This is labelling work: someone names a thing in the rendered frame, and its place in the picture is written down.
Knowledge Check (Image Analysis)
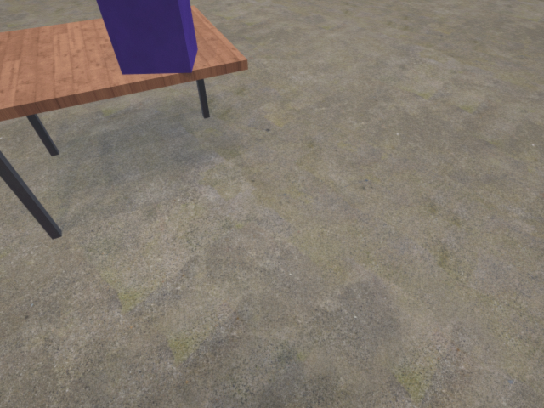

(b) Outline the table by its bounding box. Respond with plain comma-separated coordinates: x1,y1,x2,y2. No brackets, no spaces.
0,5,248,239

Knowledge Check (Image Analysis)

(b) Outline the carton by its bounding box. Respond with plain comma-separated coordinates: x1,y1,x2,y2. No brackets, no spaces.
96,0,198,75

